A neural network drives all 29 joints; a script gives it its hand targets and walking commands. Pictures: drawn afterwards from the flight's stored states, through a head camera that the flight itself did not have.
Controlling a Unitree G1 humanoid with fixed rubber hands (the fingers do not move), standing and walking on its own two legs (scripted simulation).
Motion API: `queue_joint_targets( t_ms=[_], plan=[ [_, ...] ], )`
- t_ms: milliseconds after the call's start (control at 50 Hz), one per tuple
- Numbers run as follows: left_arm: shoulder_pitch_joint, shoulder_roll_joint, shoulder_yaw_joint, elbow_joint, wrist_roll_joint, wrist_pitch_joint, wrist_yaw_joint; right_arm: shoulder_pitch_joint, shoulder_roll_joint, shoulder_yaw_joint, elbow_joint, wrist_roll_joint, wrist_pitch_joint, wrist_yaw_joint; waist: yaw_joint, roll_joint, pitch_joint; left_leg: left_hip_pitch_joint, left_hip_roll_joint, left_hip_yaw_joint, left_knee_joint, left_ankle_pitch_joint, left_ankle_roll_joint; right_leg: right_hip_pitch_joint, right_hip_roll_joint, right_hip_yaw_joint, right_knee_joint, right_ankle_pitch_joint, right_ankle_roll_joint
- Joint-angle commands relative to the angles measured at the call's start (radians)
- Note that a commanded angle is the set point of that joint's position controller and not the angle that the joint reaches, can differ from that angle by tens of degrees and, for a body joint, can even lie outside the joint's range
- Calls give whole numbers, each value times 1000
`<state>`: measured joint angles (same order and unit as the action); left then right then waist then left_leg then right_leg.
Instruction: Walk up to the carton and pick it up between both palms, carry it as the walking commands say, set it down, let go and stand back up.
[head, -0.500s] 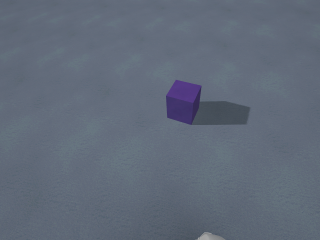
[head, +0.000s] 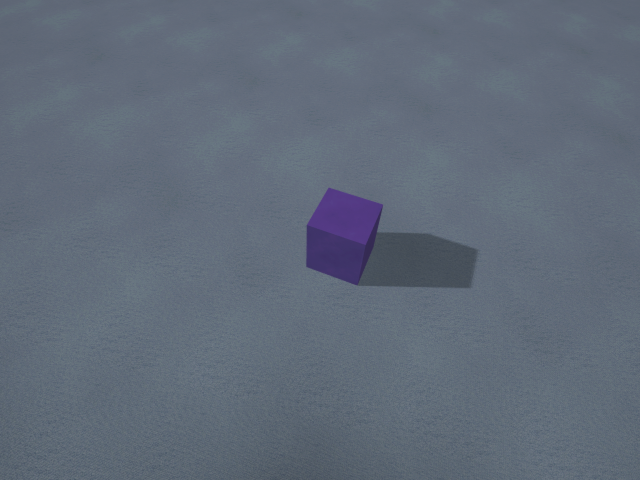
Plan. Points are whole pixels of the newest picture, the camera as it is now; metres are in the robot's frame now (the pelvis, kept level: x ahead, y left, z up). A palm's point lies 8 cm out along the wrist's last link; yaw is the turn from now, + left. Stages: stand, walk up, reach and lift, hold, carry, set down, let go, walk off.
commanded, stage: walk up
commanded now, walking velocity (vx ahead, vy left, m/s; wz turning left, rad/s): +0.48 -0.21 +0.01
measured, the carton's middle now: (343, 237) +0.98 -0.05 -0.64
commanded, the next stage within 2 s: none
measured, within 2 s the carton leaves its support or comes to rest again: neither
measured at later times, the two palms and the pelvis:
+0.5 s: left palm (239, 375) +0.27 +0.16 -0.11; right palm (549, 374) +0.30 -0.33 -0.14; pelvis +0.24 -0.09 +0.00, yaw +2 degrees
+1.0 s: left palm (245, 278) +0.47 +0.18 -0.15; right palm (502, 261) +0.51 -0.31 -0.12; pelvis +0.45 -0.06 +0.00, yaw -1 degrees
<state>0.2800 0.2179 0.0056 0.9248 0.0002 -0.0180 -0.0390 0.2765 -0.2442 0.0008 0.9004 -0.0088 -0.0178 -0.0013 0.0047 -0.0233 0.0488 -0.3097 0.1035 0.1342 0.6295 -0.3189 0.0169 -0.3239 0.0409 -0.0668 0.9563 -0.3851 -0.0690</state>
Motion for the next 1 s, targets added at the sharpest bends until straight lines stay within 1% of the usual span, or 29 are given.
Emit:
queue_joint_targets(
  t_ms=[0,60,100,140,180,200,240,260,280,300,320,360,380,420,500,560,600,640,720,740,760,780,820,840,860,880,900,960,980],
  plan=[
    [-156,48,35,-86,21,-12,-17,232,-129,-85,55,-27,-48,-30,-67,135,-68,453,288,-313,-342,425,109,-438,-141,81,141,87,69],
    [-219,26,28,-97,23,4,-37,225,-106,-77,57,-12,-46,-25,-62,230,38,355,246,-202,-386,508,83,-397,-123,17,-24,142,87],
    [-237,27,21,-89,24,11,-48,190,-124,-87,46,-14,-41,-20,-61,228,72,318,228,-136,-417,482,73,-345,-112,-13,-129,203,101],
    [-235,45,15,-79,10,8,-55,125,-169,-93,34,-12,-36,-13,-48,304,78,237,218,-65,-436,312,60,-202,-114,-34,-324,209,97],
    [-208,47,17,-65,13,-5,-49,103,-170,-83,37,-7,-37,-4,-27,328,54,221,178,-43,-392,360,49,-108,-65,-82,-411,221,76],
    [-196,51,21,-48,19,-8,-45,116,-158,-87,51,-12,-34,-6,-18,284,44,256,178,-2,-353,458,42,-93,-58,-101,-418,227,70],
    [1,132,31,25,25,-21,-33,14,-204,-99,23,-8,-30,-2,86,176,-100,227,131,31,-89,433,1,140,-62,-84,-483,252,38],
    [157,182,46,83,31,-28,-18,-7,-168,-90,11,-8,-28,2,157,83,-213,141,91,25,119,447,-27,336,-94,8,-462,230,2],
    [280,236,74,106,39,-30,-7,0,-138,-82,-10,-2,-28,11,197,-161,-325,-2,-3,-2,396,129,-38,507,-274,242,-556,164,-44],
    [319,289,84,109,27,-25,3,-45,-108,-84,-70,8,-19,15,185,-283,-289,-191,-95,-56,586,-269,-44,540,-423,587,-716,59,-99],
    [244,281,80,96,25,-27,4,-39,-99,-86,-56,-4,-23,16,134,-243,-226,-245,-54,-123,660,-264,-22,468,-408,599,-756,-58,-97],
    [176,227,66,65,32,-57,22,-80,-95,-80,-30,-12,-32,30,90,-99,-136,-273,-4,-171,645,-138,-22,366,-364,498,-732,31,-59],
    [113,213,68,34,27,-57,28,-51,-82,-73,-25,-8,-22,30,63,-172,-74,-235,17,-169,596,-106,-21,264,-347,442,-755,-28,-30],
    [95,170,65,22,25,-64,33,-98,-75,-72,-26,-12,-10,31,58,-110,-70,-186,16,-157,536,-82,-11,214,-321,409,-779,-76,-31],
    [108,138,48,40,33,-70,39,-132,-52,-64,-47,-18,0,42,40,-127,-33,-165,7,-120,352,-43,-33,194,-297,310,-775,149,-70],
    [138,132,49,28,30,-71,38,-194,-55,-67,-60,-20,6,39,48,-52,50,-234,35,-126,284,-4,-54,198,-344,359,-818,114,-118],
    [176,149,51,33,23,-69,44,-200,-56,-61,-75,-17,2,42,55,-83,39,-263,22,-115,228,40,-66,263,-330,320,-794,268,-121],
    [195,188,64,10,34,-75,46,-222,-69,-63,-51,-18,10,39,81,-54,54,-305,24,-106,211,0,-72,283,-402,360,-761,449,-136],
    [148,158,58,34,13,-60,56,-199,-44,-50,-40,-5,-2,36,55,-99,28,-221,11,-75,69,67,-54,332,-311,149,-673,691,-94],
    [146,146,54,15,15,-57,54,-211,-39,-47,-66,-3,-4,36,56,-171,34,-206,-4,-40,44,76,-38,343,-294,130,-650,786,-90],
    [135,170,62,17,21,-52,52,-205,-44,-47,-60,-3,-4,34,59,-174,9,-172,-16,-27,2,46,-48,364,-308,124,-616,843,-86],
    [117,171,67,3,16,-38,51,-150,-47,-46,-56,1,-8,27,41,-180,-47,-93,-39,7,-64,53,-41,351,-277,93,-562,797,-69],
    [116,160,61,17,0,-33,57,-2,-69,-56,7,4,-26,13,-31,-71,-110,175,-62,20,-213,229,-21,249,-185,27,-395,750,-8],
    [103,132,61,-6,-6,-37,55,124,-131,-78,43,-3,-35,7,-76,-4,-180,357,50,-98,-167,449,26,90,-148,0,-245,637,43],
    [89,94,58,-46,-14,-41,52,232,-232,-105,57,-12,-44,-4,-107,190,-306,534,302,-369,-204,686,125,-79,-66,-32,14,265,76],
    [29,75,57,-55,-8,-36,54,302,-275,-116,70,-16,-43,-9,-139,274,-274,630,433,-538,-253,903,228,-281,1,9,225,-223,80],
    [-11,82,56,-72,-1,-26,53,304,-273,-110,66,-10,-43,-9,-147,255,-233,586,435,-529,-268,828,257,-311,-58,44,293,-244,75],
    [-65,70,62,-56,17,2,28,187,-165,-80,42,-1,-39,-25,-73,63,-42,307,345,-388,-297,756,168,-304,-128,94,286,-107,80],
    [-20,71,58,-56,13,15,28,154,-172,-86,44,3,-40,-29,-57,127,-61,300,318,-322,-301,720,140,-261,-138,101,232,-72,95]
  ],
)
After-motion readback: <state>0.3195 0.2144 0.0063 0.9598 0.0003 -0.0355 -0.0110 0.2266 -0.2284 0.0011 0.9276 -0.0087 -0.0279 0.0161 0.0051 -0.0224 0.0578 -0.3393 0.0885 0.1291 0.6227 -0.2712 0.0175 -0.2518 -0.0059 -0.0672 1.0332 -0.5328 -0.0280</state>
